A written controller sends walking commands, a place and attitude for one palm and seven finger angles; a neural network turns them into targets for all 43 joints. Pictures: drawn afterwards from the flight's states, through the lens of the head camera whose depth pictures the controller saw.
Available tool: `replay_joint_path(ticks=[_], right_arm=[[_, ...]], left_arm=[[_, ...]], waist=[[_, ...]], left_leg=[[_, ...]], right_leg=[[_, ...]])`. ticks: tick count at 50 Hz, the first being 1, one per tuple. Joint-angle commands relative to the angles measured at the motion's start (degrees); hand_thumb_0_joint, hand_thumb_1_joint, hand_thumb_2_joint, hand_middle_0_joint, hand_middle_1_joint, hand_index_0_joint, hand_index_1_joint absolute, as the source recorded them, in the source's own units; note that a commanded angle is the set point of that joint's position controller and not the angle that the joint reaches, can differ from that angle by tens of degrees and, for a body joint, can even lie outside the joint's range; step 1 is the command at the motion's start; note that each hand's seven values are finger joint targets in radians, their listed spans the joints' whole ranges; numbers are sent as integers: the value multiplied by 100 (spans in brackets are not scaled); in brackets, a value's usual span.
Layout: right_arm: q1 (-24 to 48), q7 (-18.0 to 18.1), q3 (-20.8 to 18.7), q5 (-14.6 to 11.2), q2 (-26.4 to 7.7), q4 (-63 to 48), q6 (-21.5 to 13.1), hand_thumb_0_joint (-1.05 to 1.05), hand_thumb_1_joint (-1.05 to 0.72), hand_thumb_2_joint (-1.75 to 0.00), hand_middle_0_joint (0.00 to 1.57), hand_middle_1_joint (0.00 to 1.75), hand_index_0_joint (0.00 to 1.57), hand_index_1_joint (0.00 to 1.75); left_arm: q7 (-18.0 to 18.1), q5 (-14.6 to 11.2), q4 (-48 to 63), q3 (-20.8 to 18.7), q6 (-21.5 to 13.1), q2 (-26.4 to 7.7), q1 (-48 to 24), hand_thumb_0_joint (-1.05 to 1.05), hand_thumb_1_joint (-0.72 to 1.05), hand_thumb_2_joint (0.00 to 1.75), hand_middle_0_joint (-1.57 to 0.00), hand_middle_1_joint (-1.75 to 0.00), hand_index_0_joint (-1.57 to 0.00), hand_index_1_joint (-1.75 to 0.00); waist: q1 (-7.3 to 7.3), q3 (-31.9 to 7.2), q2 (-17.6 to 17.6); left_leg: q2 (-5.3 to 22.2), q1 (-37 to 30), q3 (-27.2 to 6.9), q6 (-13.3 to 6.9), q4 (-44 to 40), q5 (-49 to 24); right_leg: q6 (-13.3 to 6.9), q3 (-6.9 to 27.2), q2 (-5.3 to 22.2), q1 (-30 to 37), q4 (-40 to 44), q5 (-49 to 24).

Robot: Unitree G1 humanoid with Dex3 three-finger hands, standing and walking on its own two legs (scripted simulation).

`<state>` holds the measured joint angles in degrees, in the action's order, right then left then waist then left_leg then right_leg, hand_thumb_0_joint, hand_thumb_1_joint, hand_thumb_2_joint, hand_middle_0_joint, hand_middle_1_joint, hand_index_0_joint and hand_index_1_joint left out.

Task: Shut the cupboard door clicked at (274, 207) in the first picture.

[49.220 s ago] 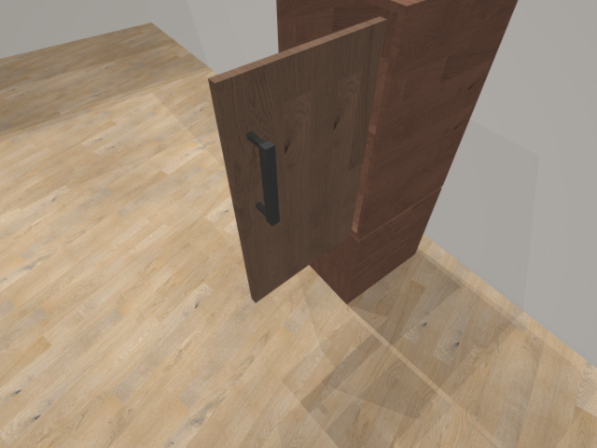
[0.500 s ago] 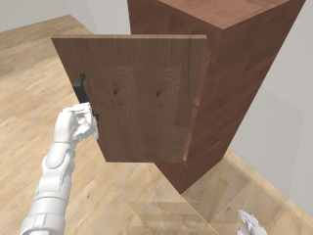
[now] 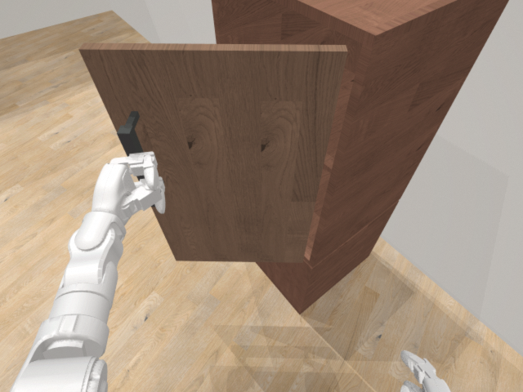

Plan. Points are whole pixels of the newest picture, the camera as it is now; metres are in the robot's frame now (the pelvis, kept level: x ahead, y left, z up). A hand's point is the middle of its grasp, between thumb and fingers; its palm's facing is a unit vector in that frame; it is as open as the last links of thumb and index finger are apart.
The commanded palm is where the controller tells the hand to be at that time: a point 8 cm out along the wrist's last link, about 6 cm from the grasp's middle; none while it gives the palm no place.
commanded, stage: push the door shut along its arc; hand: left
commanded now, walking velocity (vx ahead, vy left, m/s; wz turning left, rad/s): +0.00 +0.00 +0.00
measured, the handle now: (145, 162) +0.46 +0.21 +0.09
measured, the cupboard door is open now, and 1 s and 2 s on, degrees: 51 33 11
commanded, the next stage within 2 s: pull the fist back off the door in 1.62 s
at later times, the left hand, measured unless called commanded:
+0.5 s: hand (172, 161) +0.45 +0.16 +0.10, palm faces -0.18 -0.98 -0.02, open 3.1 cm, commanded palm +0.45 +0.20 +0.10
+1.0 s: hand (200, 138) +0.51 +0.12 +0.10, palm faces -0.30 -0.95 +0.01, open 3.1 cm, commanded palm +0.51 +0.18 +0.10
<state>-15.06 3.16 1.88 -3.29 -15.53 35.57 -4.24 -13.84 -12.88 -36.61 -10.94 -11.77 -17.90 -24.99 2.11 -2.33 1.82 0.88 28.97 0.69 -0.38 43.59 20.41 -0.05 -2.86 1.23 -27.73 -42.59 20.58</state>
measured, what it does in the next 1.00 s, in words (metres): stands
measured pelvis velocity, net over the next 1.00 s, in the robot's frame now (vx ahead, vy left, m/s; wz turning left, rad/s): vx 0.00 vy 0.01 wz -0.03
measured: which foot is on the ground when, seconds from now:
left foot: down 0.00-1.00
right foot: down 0.00-1.00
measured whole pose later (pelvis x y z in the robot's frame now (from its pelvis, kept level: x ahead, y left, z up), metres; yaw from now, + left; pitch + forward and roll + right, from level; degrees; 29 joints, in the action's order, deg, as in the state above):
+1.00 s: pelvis +0.00 +0.01 -0.02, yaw -2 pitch +16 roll -2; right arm -21.3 2.2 2.0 -1.8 -16.9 37.4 -0.9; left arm -25.4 -8.8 -70.3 -16.4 -15.2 -29.0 -57.8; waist 10.8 -4.0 1.9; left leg 2.2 44.8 1.3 -0.9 51.7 23.0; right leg 0.3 -1.9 0.0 -43.3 -49.0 21.7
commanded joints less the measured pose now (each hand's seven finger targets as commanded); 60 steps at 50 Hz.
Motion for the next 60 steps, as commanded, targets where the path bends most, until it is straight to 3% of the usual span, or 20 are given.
replay_joint_path(ticks=[1,4,6,8,11,15,18,19,22,24,27,31,35,37,44,50,51,56,59,60], right_arm=[[-26,70,-294,-14,-813,-610,-206,0,-90,-90,20,30,20,30],[-139,84,-315,0,-873,-541,-166,0,-90,-90,20,30,20,30],[-165,69,-314,-24,-849,-501,-162,0,-90,-90,20,30,20,30],[-263,57,-330,-9,-888,-431,-158,0,-90,-90,20,30,20,30],[-373,41,-349,15,-924,-412,-125,0,-90,-90,20,30,20,30],[-459,25,-346,25,-956,-362,-88,0,-90,-90,20,30,20,30],[-553,31,-326,33,-1005,-283,-55,0,-90,-90,20,30,20,30],[-617,49,-339,50,-1047,-255,-37,0,-90,-90,20,30,20,30],[-664,21,-336,54,-1014,-227,-57,0,-90,-90,20,30,20,30],[-800,21,-356,80,-1077,-182,-45,0,-90,-90,20,30,20,30],[-894,-8,-368,96,-1073,-114,-43,0,-90,-90,20,30,20,30],[-1016,6,-367,104,-1135,-108,17,0,-90,-90,20,30,20,30],[-1082,-14,-371,124,-1104,-145,36,0,-90,-90,20,30,20,30],[-1116,-45,-373,133,-1088,-136,60,0,-90,-90,20,30,20,30],[-1267,-22,-370,134,-1161,-163,187,0,-90,-90,20,30,20,30],[-1323,5,-377,158,-1180,-142,191,0,-90,-90,20,30,20,30],[-1319,-7,-371,159,-1159,-126,183,0,-90,-90,20,30,20,30],[-1409,23,-392,183,-1190,-2,155,0,-90,-90,20,30,20,30],[-1450,56,-385,187,-1197,96,113,0,-90,-90,20,30,20,30],[-1452,62,-383,196,-1218,146,110,0,-90,-90,20,30,20,30]], left_arm=[[-224,-147,714,-285,-450,-1018,-2707,0,90,90,-130,-150,-130,-150],[-300,-96,467,-373,-544,-1247,-3165,0,90,90,-130,-150,-130,-150],[-372,-62,314,-58,-581,-980,-3665,0,90,90,-130,-150,-130,-150],[-418,-43,67,-77,-623,-1039,-3880,0,90,90,-130,-150,-130,-150],[-500,-20,-175,-115,-686,-1102,-4015,0,90,90,-130,-150,-130,-150],[-617,-32,-535,-95,-761,-1137,-4322,0,90,90,-130,-150,-130,-150],[-640,1,-979,-236,-775,-1371,-4754,0,90,90,-130,-150,-130,-150],[-626,32,-1022,-452,-805,-1661,-4836,0,90,90,-130,-150,-130,-150],[-696,96,-1162,-97,-859,-1308,-5215,0,90,90,-130,-150,-130,-150],[-730,128,-1345,-274,-881,-1536,-5199,0,90,90,-130,-150,-130,-150],[-839,122,-1458,-123,-882,-1381,-5549,0,90,90,-130,-150,-130,-150],[-934,103,-1671,-510,-835,-1860,-5690,0,90,90,-130,-150,-130,-150],[-958,172,-1558,-608,-878,-2009,-5782,0,90,90,-130,-150,-130,-150],[-967,208,-1604,-509,-879,-1913,-5790,0,90,90,-130,-150,-130,-150],[-1086,231,-2127,-882,-718,-2430,-5801,0,90,90,-130,-150,-130,-150],[-1218,312,-2144,-806,-757,-2534,-6286,0,90,90,-130,-150,-130,-150],[-1264,295,-2106,-596,-745,-2316,-6418,0,90,90,-130,-150,-130,-150],[-1414,281,-2163,-552,-669,-2348,-6847,0,90,90,-130,-150,-130,-150],[-1471,254,-2348,-314,-559,-2086,-7149,0,90,90,-130,-150,-130,-150],[-1462,294,-2432,-407,-529,-2254,-7231,0,90,90,-130,-150,-130,-150]], waist=[[197,-1581,-279],[239,-1655,-236],[378,-1689,1],[393,-1787,111],[382,-2106,24],[467,-2043,24],[553,-1778,-49],[539,-1829,-85],[652,-1976,239],[637,-2192,227],[763,-2389,294],[776,-2558,74],[735,-2811,385],[755,-2722,498],[815,-2463,84],[946,-2732,349],[1016,-2769,372],[1127,-3018,424],[1292,-2805,395],[1278,-2756,452]], left_leg=[[-138,-643,-106,-117,-483,-881],[-121,-653,-149,-120,-441,-868],[-112,-767,-182,-114,-404,-831],[-100,-830,-241,-89,-364,-838],[-101,-887,-265,-93,-290,-1046],[-78,-834,-292,-92,-252,-953],[-76,-516,-315,-104,-253,-667],[-69,-498,-318,-117,-230,-668],[-55,-630,-369,-89,-170,-699],[-32,-721,-424,-82,-97,-881],[-18,-791,-448,-78,3,-1079],[-9,-588,-432,-108,84,-1151],[-20,-667,-393,-106,190,-1444],[-1,-708,-404,-85,222,-1534],[-51,-105,-271,-166,284,-1345],[-29,-248,-307,-155,454,-1458],[-31,-308,-322,-155,475,-1480],[-23,-404,-374,-174,619,-1597],[-27,-387,-384,-206,664,-1520],[-3,-361,-406,-183,683,-1477]], right_leg=[[-98,185,-129,455,541,-1389],[-111,175,-138,342,492,-1303],[-116,144,-149,55,445,-1213],[-139,116,-168,-98,394,-1145],[-144,104,-173,-48,305,-1312],[-141,82,-201,-265,283,-1178],[-138,94,-213,-451,288,-902],[-141,99,-222,-446,279,-873],[-145,88,-223,-730,199,-821],[-166,62,-249,-794,116,-889],[-151,55,-249,-922,50,-1034],[-135,81,-259,-818,-4,-1165],[-129,109,-265,-802,-77,-1411],[-131,94,-282,-928,-79,-1425],[-107,162,-320,-659,-45,-1557],[-95,191,-323,-923,-134,-1587],[-89,184,-332,-992,-137,-1586],[-88,173,-348,-1146,-194,-1629],[-81,135,-364,-1454,-169,-1479],[-77,129,-356,-1522,-180,-1404]])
